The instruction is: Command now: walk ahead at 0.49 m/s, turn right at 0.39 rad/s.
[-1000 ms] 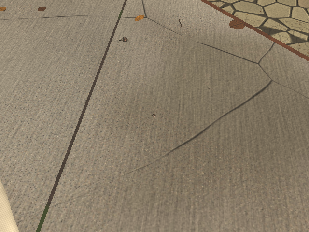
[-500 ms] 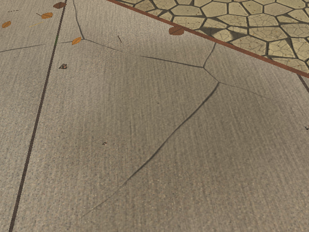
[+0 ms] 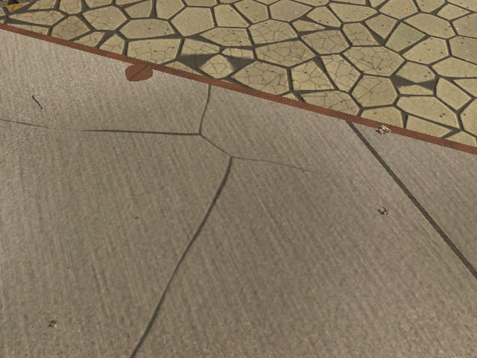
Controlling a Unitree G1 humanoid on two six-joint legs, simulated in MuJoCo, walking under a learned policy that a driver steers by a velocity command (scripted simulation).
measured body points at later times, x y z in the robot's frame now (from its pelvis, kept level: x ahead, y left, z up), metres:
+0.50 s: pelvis +0.27 -0.08 +0.00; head +0.29 -0.09 +0.45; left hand +0.41 +0.18 -0.10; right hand +0.32 -0.35 -0.13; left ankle +0.21 +0.08 -0.65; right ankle +0.30 -0.16 -0.74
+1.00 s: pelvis +0.54 -0.03 -0.01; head +0.58 -0.02 +0.44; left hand +0.57 +0.24 -0.15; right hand +0.69 -0.30 -0.11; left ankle +0.62 +0.05 -0.74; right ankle +0.38 -0.17 -0.65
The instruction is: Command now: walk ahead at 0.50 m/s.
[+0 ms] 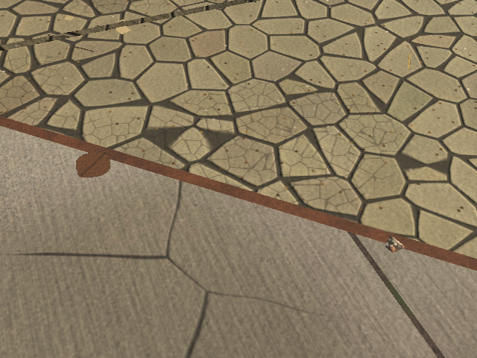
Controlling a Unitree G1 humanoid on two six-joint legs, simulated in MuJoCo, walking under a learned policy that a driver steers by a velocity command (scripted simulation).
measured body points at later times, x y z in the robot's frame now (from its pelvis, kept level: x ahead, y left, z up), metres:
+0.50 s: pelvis +0.28 -0.04 -0.01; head +0.32 -0.05 +0.44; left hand +0.49 +0.20 -0.09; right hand +0.25 -0.31 -0.15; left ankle +0.09 +0.09 -0.70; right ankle +0.39 -0.14 -0.73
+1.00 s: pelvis +0.53 +0.02 -0.01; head +0.56 +0.04 +0.44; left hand +0.47 +0.29 -0.15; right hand +0.79 -0.16 -0.11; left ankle +0.62 +0.14 -0.73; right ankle +0.40 -0.15 -0.72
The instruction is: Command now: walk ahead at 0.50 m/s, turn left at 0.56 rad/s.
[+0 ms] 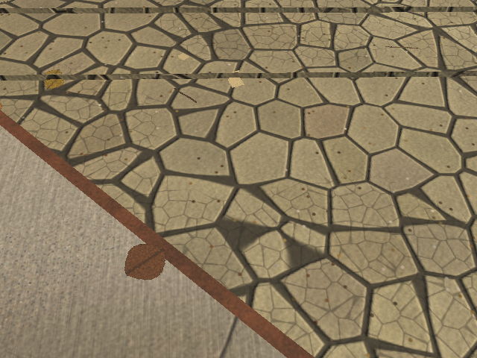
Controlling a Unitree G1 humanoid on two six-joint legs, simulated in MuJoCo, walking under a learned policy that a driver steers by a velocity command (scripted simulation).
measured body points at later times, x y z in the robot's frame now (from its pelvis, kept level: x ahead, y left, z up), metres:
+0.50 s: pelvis +0.28 +0.01 +0.01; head +0.30 +0.01 +0.46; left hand +0.45 +0.26 -0.09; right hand +0.35 -0.27 -0.11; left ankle +0.12 +0.09 -0.72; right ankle +0.41 -0.08 -0.70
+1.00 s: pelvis +0.56 +0.01 +0.00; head +0.57 -0.01 +0.45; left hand +0.63 +0.29 -0.11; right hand +0.76 -0.27 -0.05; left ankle +0.77 +0.13 -0.69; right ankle +0.40 -0.07 -0.72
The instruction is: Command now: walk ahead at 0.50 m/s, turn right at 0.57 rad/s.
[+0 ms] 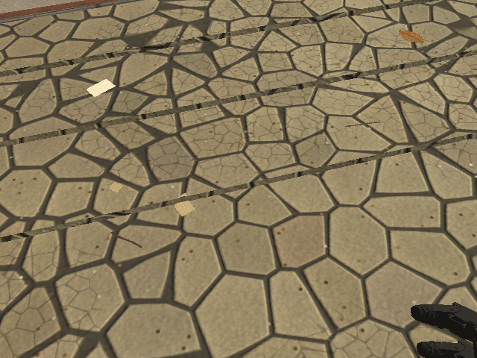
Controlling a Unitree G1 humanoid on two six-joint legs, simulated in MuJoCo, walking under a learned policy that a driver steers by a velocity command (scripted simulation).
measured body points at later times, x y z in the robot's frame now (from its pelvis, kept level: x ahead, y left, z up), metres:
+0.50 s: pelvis +0.29 +0.09 -0.10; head +0.31 +0.09 +0.35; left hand +0.53 +0.30 -0.20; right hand +0.19 -0.16 -0.23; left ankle +0.24 +0.19 -0.84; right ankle +0.41 -0.12 -0.77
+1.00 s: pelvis +0.53 -0.03 -0.10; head +0.56 -0.06 +0.35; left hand +0.75 +0.16 -0.21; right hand +0.55 -0.36 -0.19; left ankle +0.76 +0.05 -0.78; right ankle +0.47 -0.08 -0.84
